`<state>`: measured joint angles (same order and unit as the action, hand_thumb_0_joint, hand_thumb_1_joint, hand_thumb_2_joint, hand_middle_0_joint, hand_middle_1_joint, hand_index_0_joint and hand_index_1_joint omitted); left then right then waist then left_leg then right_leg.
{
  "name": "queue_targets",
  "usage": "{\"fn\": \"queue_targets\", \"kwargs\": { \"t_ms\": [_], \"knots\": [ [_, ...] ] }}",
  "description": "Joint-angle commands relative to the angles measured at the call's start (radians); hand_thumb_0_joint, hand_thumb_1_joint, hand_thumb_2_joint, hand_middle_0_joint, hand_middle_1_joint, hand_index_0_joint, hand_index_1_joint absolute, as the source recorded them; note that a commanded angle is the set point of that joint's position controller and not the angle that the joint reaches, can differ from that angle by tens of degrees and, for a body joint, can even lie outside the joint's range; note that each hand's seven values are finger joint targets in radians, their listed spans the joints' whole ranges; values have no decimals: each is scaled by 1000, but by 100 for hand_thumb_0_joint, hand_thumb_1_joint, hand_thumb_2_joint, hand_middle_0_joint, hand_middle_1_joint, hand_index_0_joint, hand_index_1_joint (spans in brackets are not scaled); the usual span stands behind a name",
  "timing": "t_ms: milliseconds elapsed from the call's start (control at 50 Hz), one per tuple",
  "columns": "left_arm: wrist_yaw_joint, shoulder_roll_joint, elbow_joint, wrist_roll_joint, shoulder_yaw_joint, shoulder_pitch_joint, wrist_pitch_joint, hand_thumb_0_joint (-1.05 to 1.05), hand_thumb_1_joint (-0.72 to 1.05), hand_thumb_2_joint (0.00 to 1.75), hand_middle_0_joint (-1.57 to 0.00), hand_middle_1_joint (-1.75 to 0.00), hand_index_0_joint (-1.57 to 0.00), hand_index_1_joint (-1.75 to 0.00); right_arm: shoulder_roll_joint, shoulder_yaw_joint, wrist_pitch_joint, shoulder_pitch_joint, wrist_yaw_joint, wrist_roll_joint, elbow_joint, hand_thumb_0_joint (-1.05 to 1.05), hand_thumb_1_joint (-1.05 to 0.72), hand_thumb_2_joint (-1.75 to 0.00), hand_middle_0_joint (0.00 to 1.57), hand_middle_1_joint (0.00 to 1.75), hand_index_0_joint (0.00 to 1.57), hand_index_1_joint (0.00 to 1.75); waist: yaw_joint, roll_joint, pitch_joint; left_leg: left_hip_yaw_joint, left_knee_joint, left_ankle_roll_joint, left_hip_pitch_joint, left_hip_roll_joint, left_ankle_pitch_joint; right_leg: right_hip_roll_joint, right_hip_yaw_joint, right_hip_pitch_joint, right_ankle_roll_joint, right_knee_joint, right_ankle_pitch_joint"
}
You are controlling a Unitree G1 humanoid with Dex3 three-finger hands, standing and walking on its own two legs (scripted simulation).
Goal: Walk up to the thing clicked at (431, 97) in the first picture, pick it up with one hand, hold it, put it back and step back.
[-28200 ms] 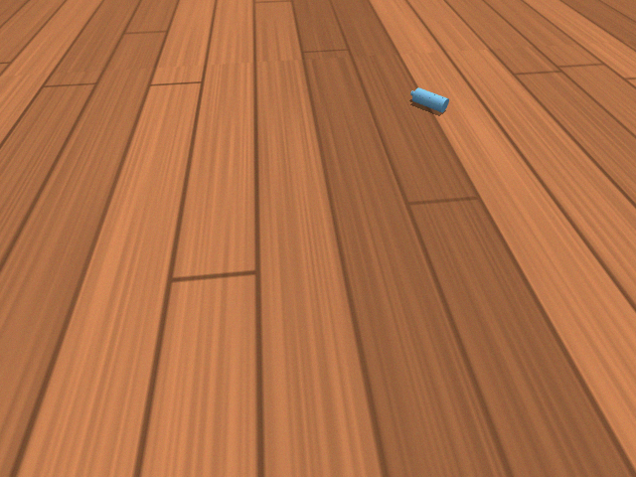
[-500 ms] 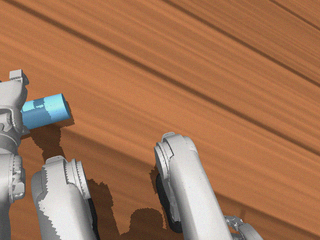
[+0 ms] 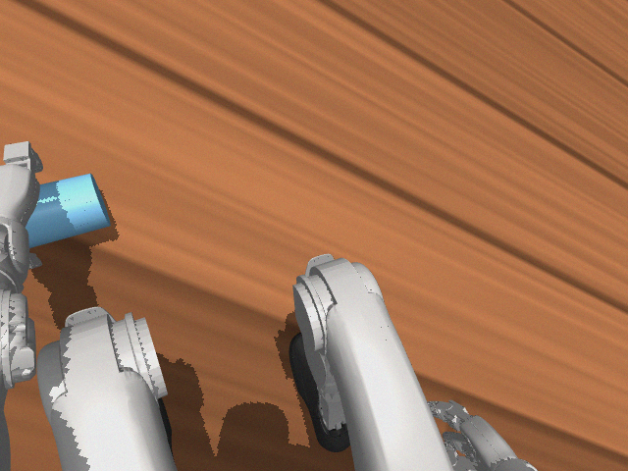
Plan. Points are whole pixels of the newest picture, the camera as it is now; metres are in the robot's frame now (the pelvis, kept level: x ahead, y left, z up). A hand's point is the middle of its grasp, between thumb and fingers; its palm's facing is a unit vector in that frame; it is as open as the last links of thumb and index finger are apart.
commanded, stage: rest palm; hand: left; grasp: from above
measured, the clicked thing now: (14, 221) +0.47 +0.30 -0.27
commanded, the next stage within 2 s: close in 0.90 s
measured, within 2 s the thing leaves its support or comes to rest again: neither
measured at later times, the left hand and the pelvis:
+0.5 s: hand (24, 229) +0.45 +0.28 -0.25, palm faces -0.46 -0.14 -0.88, open 13.8 cm; pelvis +0.01 +0.01 -0.01, yaw -3 degrees
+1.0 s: hand (22, 227) +0.45 +0.29 -0.26, palm faces -0.44 -0.13 -0.89, open 13.9 cm; pelvis +0.01 +0.01 -0.01, yaw -5 degrees
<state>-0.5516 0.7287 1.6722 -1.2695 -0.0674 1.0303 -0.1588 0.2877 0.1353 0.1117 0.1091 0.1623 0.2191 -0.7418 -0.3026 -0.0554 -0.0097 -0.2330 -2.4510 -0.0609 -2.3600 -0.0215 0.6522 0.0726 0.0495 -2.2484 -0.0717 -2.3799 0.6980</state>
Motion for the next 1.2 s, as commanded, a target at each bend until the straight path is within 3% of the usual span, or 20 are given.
{"fn": "queue_targets", "kwargs": {
  "t_ms": [0, 100, 140, 180, 220, 300, 320, 360, 400, 520, 680, 740, 800, 960, 1020, 1040, 1100, 1120, 1160, 1180],
  "knots": [
    [-58, 211, -100, 17, -13, 300, 4, 0, -52, 104, -8, -102, -7, -103, 260, -65, 22, 187, 2, 15, 3, 0, -89, -90, 20, 30, 20, 30, -24, 349, 642, 149, 203, 76, 501, -5, -96, 16, 149, 296, 92, 239, -202],
    [-69, 229, -79, 25, -9, 301, -9, 0, -53, 102, -7, -100, -7, -101, 273, -42, 48, 194, 24, 34, 1, 0, -89, -90, 20, 30, 20, 30, -54, 355, 600, 142, 177, 78, 478, -7, -100, 20, 157, 306, 86, 224, -218],
    [-89, 285, -131, 35, -49, 283, -16, 0, -53, 103, -7, -100, -6, -101, 282, -35, 53, 190, 26, 31, 3, 0, -89, -90, 20, 30, 20, 30, -14, 390, 679, 142, 179, 72, 526, -10, -150, 22, 158, 358, 87, 219, -262],
    [-96, 245, -36, 24, -26, 245, -10, 0, -52, 100, -7, -101, -7, -101, 282, -26, 66, 194, 41, 47, -1, 0, -89, -90, 20, 30, 20, 30, -55, 359, 602, 137, 162, 72, 496, -13, -139, 23, 177, 320, 84, 197, -260],
    [-104, 294, -52, 28, -59, 257, -16, 0, -53, 104, -8, -100, -7, -101, 296, -26, 72, 208, 50, 49, -10, 0, -89, -90, 20, 30, 20, 30, -55, 363, 580, 130, 155, 73, 482, -14, -131, 25, 177, 326, 84, 201, -255],
    [-115, 294, -62, 35, -54, 234, -18, 0, -50, 104, -8, -103, -8, -104, 304, -13, 99, 186, 69, 55, -7, 0, -90, -90, 20, 30, 20, 30, -53, 384, 592, 128, 139, 70, 506, -18, -159, 28, 185, 346, 81, 192, -285],
    [-125, 333, -87, 40, -88, 222, -22, 0, -51, 104, -8, -103, -7, -103, 308, -16, 98, 195, 70, 56, -18, 0, -90, -90, 20, 30, 20, 30, -38, 397, 625, 123, 147, 68, 512, -22, -167, 34, 181, 376, 82, 195, -291],
    [-123, 305, -64, 30, -74, 200, -18, 0, -51, 103, -8, -102, -7, -102, 308, -18, 104, 198, 78, 61, -16, 0, -90, -90, 20, 30, 20, 30, -48, 403, 600, 122, 143, 65, 521, -23, -175, 32, 193, 361, 81, 185, -301],
    [-124, 330, -52, 34, -95, 200, -21, 0, -51, 105, -8, -102, -7, -103, 314, -15, 106, 202, 85, 65, -27, 0, -89, -90, 20, 30, 20, 30, -56, 394, 585, 116, 135, 67, 502, -24, -182, 33, 196, 361, 80, 186, -308],
    [-117, 327, -47, 51, -76, 220, -39, 0, -52, 103, -8, -103, -7, -104, 317, -7, 114, 200, 98, 71, -31, 0, -90, -90, 20, 30, 20, 30, -76, 368, 564, 106, 123, 74, 477, -27, -167, 35, 193, 389, 72, 197, -311],
    [-137, 329, 2, 19, -52, 202, -51, 0, -51, 100, -7, -104, -7, -104, 329, 9, 124, 171, 109, 79, -28, 0, -90, -90, 20, 30, 20, 30, -79, 390, 519, 93, 139, 65, 490, -29, -136, 40, 220, 349, 78, 184, -271],
    [-148, 335, -6, 34, -57, 210, -47, 0, -52, 101, -7, -104, -7, -104, 333, 9, 127, 162, 109, 73, -25, 0, -90, -90, 20, 30, 20, 30, -70, 387, 527, 90, 137, 66, 491, -31, -141, 42, 217, 355, 76, 192, -278],
    [-146, 308, 21, 30, -27, 206, -38, 0, -51, 100, -7, -104, -7, -104, 343, 6, 134, 155, 114, 76, -17, 0, -90, -90, 20, 30, 20, 30, -88, 385, 488, 91, 133, 68, 481, -31, -135, 44, 215, 343, 74, 193, -278],
    [-141, 332, 55, 40, -30, 192, -32, 0, -51, 98, -7, -104, -7, -104, 339, 32, 149, 153, 122, 72, -4, 0, -90, -91, 20, 30, 20, 30, -91, 355, 464, 79, 141, 68, 471, -31, -106, 46, 224, 344, 74, 199, -245],
    [-146, 335, 52, 47, -40, 162, -27, 0, -41, 93, -12, -107, -14, -104, 343, 32, 145, 148, 117, 70, -4, 0, -90, -90, 20, 30, 20, 30, -70, 388, 513, 74, 155, 62, 500, -33, -144, 50, 230, 365, 77, 191, -274],
    [-140, 313, 63, 46, -12, 180, -24, 0, -39, 93, -14, -106, -16, -104, 334, 35, 146, 140, 120, 71, -4, 0, -90, -90, 20, 30, 20, 30, -88, 377, 474, 73, 152, 62, 484, -34, -119, 48, 230, 341, 76, 188, -256],
    [-146, 351, 5, 44, -29, 241, -24, 0, -38, 89, -14, -102, -16, -100, 352, 34, 142, 142, 118, 68, 2, 0, -90, -90, 20, 30, 20, 30, -85, 404, 508, 64, 153, 60, 497, -37, -126, 47, 232, 341, 79, 185, -262],
    [-142, 339, 57, 37, -19, 207, -19, 0, -38, 88, -15, -101, -17, -99, 348, 40, 142, 140, 122, 73, 8, 0, -90, -90, 20, 30, 20, 30, -99, 379, 457, 66, 146, 63, 470, -36, -109, 47, 233, 328, 76, 187, -250],
    [-144, 349, -3, 38, -36, 226, -24, 0, -37, 89, -16, -99, -17, -98, 352, 36, 138, 150, 119, 67, 2, 0, -90, -90, 20, 30, 20, 30, -83, 414, 504, 62, 160, 55, 510, -37, -155, 49, 235, 347, 80, 181, -281],
    [-142, 337, 24, 30, -25, 226, -22, 0, -35, 89, -17, -100, -18, -99, 344, 40, 141, 142, 123, 74, 5, 0, -90, -90, 20, 30, 20, 30, -95, 422, 485, 62, 155, 54, 505, -37, -143, 48, 237, 332, 81, 172, -273]
  ]
}}
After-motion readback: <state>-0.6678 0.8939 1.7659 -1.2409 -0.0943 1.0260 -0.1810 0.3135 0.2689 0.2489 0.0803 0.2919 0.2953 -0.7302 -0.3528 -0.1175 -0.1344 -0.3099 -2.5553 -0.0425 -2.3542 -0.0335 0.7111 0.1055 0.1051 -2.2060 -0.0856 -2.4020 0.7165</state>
